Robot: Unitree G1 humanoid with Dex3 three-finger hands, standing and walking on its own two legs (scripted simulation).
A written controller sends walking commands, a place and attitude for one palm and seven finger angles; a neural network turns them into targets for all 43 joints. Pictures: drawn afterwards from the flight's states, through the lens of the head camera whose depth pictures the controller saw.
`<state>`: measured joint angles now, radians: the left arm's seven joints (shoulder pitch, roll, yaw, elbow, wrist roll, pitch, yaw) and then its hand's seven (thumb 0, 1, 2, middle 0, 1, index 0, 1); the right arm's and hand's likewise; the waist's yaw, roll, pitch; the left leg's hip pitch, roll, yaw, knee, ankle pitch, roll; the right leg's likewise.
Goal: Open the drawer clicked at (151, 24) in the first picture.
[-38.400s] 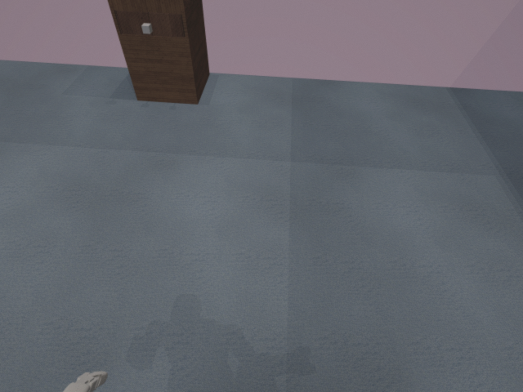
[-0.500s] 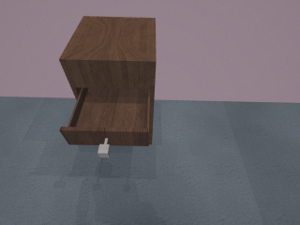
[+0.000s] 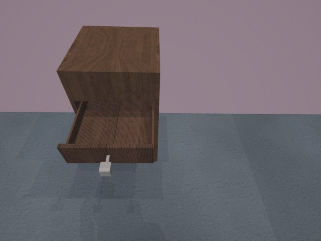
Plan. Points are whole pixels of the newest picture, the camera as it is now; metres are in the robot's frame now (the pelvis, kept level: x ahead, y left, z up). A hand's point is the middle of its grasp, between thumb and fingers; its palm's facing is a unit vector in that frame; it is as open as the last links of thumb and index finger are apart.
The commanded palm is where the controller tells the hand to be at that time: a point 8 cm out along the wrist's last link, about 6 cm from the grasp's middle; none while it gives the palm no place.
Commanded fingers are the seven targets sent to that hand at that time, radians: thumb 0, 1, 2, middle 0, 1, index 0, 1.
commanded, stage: look to check the result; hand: left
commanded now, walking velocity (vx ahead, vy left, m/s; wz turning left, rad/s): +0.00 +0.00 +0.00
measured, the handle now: (106, 164) +0.44 +0.24 -0.25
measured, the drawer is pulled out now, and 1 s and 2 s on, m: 0.27 0.27 0.27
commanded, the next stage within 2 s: stand and wait in 0.62 s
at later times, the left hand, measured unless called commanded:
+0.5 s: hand out of the picture -0.01 +0.15 -0.18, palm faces +0.04 -0.99 -0.15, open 7.4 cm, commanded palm none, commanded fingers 0.00 0.90 0.90 -0.20 -0.30 -0.20 -0.30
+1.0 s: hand out of the picture +0.00 +0.14 -0.18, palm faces +0.03 -0.99 -0.16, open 7.4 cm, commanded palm none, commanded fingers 0.00 0.90 0.90 -0.20 -0.30 -0.20 -0.30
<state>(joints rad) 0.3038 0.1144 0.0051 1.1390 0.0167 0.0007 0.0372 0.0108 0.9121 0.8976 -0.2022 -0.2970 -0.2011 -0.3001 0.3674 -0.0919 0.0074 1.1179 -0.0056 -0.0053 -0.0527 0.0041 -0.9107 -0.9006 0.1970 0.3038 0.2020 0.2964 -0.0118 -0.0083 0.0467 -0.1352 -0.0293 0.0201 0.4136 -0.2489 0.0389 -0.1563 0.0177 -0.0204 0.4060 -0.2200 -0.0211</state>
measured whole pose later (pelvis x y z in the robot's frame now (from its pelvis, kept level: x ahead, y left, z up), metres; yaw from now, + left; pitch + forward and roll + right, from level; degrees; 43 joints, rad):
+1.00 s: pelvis +0.02 -0.01 +0.00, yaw +0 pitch -1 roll +0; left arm 0.31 0.10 0.01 1.14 0.01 0.00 0.04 0.01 0.91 0.90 -0.20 -0.30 -0.20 -0.30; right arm 0.36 -0.09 0.01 1.13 0.00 -0.01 -0.06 0.00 -0.91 -0.90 0.20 0.30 0.20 0.30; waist -0.01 0.00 0.06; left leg -0.10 -0.02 0.02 0.39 -0.27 0.02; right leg -0.13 0.03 -0.02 0.41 -0.26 -0.03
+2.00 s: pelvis +0.03 -0.03 +0.00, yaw +0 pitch -1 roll +0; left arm 0.31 0.10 0.01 1.14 0.01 -0.01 0.04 0.01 0.91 0.90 -0.20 -0.30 -0.20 -0.30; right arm 0.34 -0.10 0.01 1.13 0.00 0.00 -0.06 0.00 -0.91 -0.90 0.20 0.30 0.20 0.30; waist -0.01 0.01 0.07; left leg -0.09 0.00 0.00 0.39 -0.28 0.00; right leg -0.12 0.05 -0.04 0.40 -0.26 -0.06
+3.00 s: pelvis +0.14 -0.04 -0.01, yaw +3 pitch -1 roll +2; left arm 0.23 0.13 0.05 1.03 0.03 -0.04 0.04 0.01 0.92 0.90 -0.20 -0.30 -0.20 -0.30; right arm 0.34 -0.12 -0.02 1.10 0.00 0.03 -0.05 0.01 -0.91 -0.90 0.20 0.30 0.20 0.30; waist -0.02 0.05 0.12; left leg -0.30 0.00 0.00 1.03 -0.52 0.01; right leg -0.25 0.00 -0.12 0.58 -0.32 -0.08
